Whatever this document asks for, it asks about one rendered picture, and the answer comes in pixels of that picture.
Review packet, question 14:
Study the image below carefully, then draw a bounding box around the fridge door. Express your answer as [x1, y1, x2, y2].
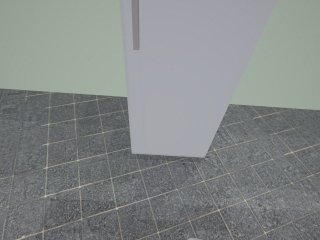
[123, 0, 277, 157]

